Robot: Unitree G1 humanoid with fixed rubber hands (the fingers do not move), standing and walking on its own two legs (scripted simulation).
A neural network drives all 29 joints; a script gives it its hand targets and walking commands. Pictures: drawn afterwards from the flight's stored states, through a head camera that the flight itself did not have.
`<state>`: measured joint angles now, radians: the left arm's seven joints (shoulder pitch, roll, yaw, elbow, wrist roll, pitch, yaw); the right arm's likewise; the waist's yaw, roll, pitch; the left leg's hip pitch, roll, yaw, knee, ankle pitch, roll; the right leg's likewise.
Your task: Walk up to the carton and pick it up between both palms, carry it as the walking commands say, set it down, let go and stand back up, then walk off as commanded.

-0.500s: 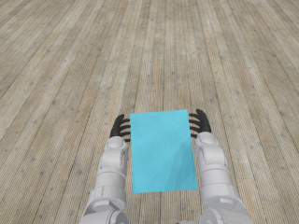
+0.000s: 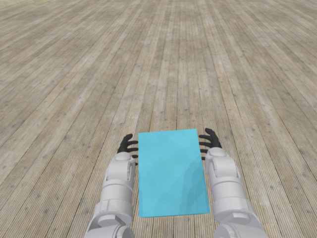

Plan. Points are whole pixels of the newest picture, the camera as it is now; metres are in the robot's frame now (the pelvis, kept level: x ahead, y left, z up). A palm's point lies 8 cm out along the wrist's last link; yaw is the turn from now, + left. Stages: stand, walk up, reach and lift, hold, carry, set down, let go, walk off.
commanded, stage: reach and lift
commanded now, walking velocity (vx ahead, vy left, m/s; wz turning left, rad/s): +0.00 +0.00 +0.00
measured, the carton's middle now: (170, 176) +0.32 -0.03 -0.05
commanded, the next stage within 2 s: hold in 1.32 s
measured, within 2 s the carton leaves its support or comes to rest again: neither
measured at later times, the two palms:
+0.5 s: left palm (115, 160) +0.31 +0.12 +0.05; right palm (206, 150) +0.32 -0.12 +0.06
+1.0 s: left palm (114, 163) +0.30 +0.12 +0.05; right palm (208, 154) +0.31 -0.13 +0.06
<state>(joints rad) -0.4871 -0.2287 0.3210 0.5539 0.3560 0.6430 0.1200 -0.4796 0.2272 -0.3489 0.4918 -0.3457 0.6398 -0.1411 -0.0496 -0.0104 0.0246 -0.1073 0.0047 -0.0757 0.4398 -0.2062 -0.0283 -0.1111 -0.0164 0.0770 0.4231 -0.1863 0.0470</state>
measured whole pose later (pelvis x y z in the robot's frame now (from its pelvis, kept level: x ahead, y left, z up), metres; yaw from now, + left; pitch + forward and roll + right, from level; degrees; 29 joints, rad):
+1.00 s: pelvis +0.00 +0.00 +0.00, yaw +0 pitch -9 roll +0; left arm -0.43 -0.21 0.27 0.46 0.33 0.73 0.11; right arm -0.44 0.21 -0.28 0.45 -0.33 0.70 -0.11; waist 0.01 0.00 0.03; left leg -0.07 0.01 -0.08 0.42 -0.20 -0.03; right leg -0.07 -0.01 0.08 0.41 -0.18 0.04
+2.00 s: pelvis -0.01 +0.00 +0.00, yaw +0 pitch -8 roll +0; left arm -0.39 -0.19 0.22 0.44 0.30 0.76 0.11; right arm -0.42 0.20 -0.25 0.43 -0.31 0.73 -0.10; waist 0.01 0.00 0.00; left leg -0.11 0.01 -0.07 0.45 -0.20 -0.04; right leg -0.12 -0.01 0.09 0.45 -0.19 0.04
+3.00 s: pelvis -0.09 -0.15 +0.00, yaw -1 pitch +4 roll -3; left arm -0.43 -0.21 0.13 -0.09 0.10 1.25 0.38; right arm -0.45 0.22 -0.14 -0.04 -0.15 1.19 -0.27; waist 0.05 0.02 -0.06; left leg -0.37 0.17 0.08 0.57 -0.26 -0.05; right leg -0.51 -0.03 -0.06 0.81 -0.40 0.05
